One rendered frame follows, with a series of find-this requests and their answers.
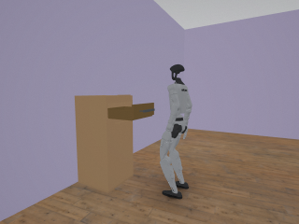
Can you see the cabinet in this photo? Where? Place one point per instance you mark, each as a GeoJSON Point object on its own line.
{"type": "Point", "coordinates": [105, 149]}

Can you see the handle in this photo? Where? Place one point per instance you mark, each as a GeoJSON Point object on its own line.
{"type": "Point", "coordinates": [147, 110]}
{"type": "Point", "coordinates": [122, 122]}
{"type": "Point", "coordinates": [123, 95]}

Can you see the robot right hand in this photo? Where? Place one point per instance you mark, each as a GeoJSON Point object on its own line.
{"type": "Point", "coordinates": [184, 136]}

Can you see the robot left upper arm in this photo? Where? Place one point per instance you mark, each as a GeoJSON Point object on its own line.
{"type": "Point", "coordinates": [174, 94]}

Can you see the robot torso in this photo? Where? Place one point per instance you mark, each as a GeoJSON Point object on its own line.
{"type": "Point", "coordinates": [182, 97]}

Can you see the drawer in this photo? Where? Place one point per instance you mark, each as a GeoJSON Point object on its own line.
{"type": "Point", "coordinates": [133, 112]}

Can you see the robot right forearm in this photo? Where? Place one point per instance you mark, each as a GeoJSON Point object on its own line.
{"type": "Point", "coordinates": [187, 115]}

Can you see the robot right upper arm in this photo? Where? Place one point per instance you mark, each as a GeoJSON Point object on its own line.
{"type": "Point", "coordinates": [189, 102]}

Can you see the left robot foot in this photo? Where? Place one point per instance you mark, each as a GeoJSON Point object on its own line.
{"type": "Point", "coordinates": [170, 193]}

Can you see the robot left hand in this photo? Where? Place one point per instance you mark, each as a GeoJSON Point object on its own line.
{"type": "Point", "coordinates": [166, 136]}

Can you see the robot left forearm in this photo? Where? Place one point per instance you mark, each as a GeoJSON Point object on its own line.
{"type": "Point", "coordinates": [173, 117]}

